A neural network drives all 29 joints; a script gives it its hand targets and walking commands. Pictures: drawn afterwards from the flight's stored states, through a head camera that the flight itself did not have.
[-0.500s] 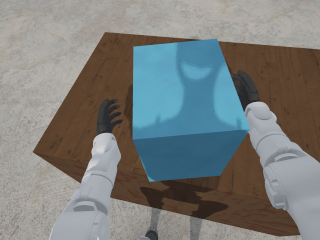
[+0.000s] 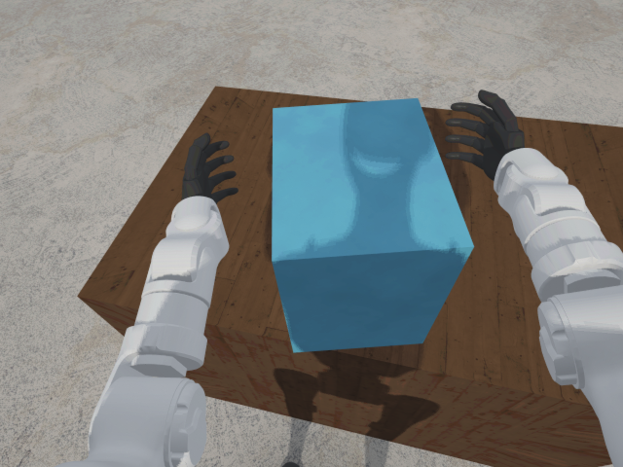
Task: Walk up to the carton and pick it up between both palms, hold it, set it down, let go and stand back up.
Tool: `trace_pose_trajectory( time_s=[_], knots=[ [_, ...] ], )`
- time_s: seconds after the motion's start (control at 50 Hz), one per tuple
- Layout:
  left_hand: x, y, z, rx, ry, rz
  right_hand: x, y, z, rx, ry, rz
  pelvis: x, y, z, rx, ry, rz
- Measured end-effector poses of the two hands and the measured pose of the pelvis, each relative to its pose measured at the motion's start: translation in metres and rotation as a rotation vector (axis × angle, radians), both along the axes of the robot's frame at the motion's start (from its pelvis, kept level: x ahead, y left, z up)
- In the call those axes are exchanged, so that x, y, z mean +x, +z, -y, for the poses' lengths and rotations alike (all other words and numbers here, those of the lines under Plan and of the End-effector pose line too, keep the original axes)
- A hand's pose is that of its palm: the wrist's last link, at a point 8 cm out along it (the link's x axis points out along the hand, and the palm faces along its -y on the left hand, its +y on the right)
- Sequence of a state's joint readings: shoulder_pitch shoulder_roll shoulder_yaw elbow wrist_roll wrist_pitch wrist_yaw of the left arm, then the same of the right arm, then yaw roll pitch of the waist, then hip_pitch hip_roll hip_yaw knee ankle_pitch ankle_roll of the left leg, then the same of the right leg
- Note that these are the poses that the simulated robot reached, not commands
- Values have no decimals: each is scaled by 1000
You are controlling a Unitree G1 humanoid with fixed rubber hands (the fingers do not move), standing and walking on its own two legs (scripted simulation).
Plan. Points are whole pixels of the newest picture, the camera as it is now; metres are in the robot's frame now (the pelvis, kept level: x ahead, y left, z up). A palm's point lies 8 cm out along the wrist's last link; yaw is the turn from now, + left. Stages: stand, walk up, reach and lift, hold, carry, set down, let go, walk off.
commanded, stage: set down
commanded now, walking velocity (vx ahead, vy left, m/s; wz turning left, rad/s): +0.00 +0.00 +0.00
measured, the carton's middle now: (352, 232) +0.45 +0.06 +0.01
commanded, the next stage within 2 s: none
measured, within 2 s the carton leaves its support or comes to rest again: neither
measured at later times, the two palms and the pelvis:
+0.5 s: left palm (178, 173) +0.37 +0.25 +0.17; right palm (528, 132) +0.50 -0.13 +0.18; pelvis +0.00 +0.00 +0.01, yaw +1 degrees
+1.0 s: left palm (188, 237) +0.32 +0.23 +0.13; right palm (547, 224) +0.43 -0.16 +0.11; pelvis -0.01 +0.00 +0.01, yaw +0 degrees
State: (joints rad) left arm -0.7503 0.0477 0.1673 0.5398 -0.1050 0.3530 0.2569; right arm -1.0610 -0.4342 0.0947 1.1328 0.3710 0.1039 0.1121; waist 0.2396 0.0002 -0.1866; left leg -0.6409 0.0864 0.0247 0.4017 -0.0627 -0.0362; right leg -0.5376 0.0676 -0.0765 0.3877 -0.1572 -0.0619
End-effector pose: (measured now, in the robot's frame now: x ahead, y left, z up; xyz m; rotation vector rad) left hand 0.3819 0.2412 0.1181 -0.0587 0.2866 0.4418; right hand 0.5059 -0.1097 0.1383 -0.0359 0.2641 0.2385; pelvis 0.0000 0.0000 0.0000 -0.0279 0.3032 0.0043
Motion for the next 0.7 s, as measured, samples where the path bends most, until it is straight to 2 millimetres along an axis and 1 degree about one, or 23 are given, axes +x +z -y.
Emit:
trace_pose_trajectory(
  time_s=[0.12, 0.24, 0.32, 0.38, 0.44, 0.5, 0.58, 0.7],
  knots=[
    [-1, 22, -5, 4, 6, -8, 1, 19, -2, 1, 6, -10, 1, 2, 1, -1, 13, 30],
    [-1, 44, -10, 14, 2, -10, 3, 35, 1, 3, 8, -9, 2, 4, 1, 0, 23, 51],
    [-1, 54, -12, 21, 0, -15, 4, 43, 5, 6, 7, -6, 2, 4, 0, 1, 24, 65],
    [-2, 58, -12, 22, -3, -19, 4, 45, 8, 6, 6, -7, 3, 5, -1, 3, 23, 78],
    [-4, 57, -11, 18, -9, -25, 2, 44, 12, 0, 5, -11, 3, 6, -2, 5, 22, 93],
    [-8, 51, -8, 9, -16, -35, -2, 37, 16, -11, 3, -21, 3, 7, -2, 8, 21, 110],
    [-17, 36, -4, -8, -27, -47, -11, 22, 23, -26, 0, -30, 4, 8, -2, 10, 20, 131],
    [-36, 13, 3, -25, -40, -58, -34, -5, 35, -36, -5, -33, 3, 9, -2, 12, 18, 145]
  ],
)
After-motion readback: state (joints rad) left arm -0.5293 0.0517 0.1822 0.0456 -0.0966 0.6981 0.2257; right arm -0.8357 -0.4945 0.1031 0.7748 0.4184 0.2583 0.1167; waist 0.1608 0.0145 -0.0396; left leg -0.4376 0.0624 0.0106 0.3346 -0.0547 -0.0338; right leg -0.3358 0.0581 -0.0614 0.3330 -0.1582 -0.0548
